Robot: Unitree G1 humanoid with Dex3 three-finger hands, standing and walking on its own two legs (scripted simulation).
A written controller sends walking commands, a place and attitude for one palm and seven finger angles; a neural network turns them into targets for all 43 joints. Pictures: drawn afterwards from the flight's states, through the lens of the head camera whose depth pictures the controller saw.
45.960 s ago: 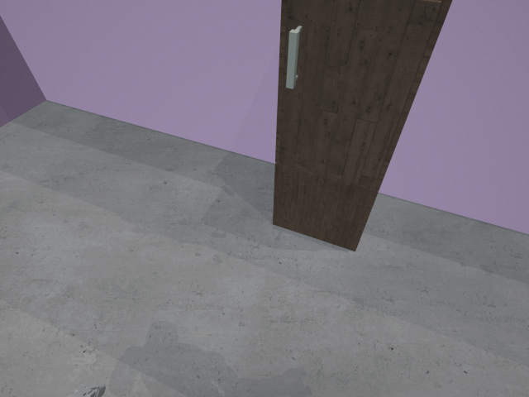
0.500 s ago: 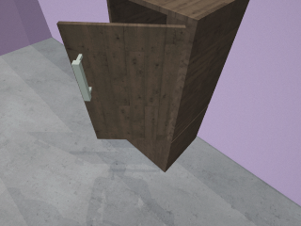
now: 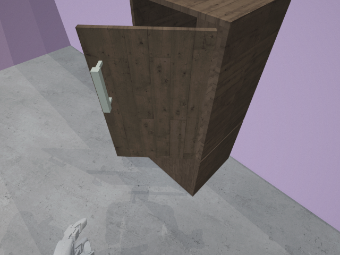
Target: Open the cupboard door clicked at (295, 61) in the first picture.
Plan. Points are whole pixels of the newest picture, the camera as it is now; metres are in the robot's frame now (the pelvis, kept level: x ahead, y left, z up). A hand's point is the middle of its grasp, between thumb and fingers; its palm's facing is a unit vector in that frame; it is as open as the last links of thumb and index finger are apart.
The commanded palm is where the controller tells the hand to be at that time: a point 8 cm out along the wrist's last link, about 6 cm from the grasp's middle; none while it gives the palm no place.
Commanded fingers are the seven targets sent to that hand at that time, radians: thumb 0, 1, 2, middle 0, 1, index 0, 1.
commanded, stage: raise the hand with hooked fingers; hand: left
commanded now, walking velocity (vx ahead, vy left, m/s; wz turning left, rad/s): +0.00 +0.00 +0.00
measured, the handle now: (103, 87) +0.56 +0.24 +0.08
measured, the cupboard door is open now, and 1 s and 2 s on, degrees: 42 42 42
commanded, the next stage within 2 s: move the hooked fingers beside the handle in 1.98 s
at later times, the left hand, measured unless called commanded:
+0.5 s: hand (84, 226) +0.18 +0.21 -0.01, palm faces +0.05 -1.00 -0.07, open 9.8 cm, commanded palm +0.16 +0.26 +0.00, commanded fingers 0.00 0.15 0.58 -0.25 -0.78 -0.25 -0.78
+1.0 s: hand (64, 194) +0.23 +0.25 +0.04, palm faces +0.05 -1.00 -0.05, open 12.7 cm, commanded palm +0.20 +0.30 +0.05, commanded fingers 0.00 -0.43 0.33 -0.29 -1.15 -0.29 -1.15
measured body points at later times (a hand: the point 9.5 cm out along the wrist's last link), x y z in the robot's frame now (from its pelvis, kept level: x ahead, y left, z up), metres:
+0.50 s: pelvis -0.03 -0.02 -0.07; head +0.03 -0.01 +0.38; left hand +0.17 +0.26 +0.00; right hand +0.18 -0.23 -0.14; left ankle +0.00 +0.11 -0.74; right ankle +0.00 -0.12 -0.74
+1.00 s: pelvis -0.01 +0.00 -0.04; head +0.01 +0.01 +0.41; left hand +0.22 +0.30 +0.05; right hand +0.16 -0.25 -0.10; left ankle +0.00 +0.11 -0.74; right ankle +0.00 -0.12 -0.74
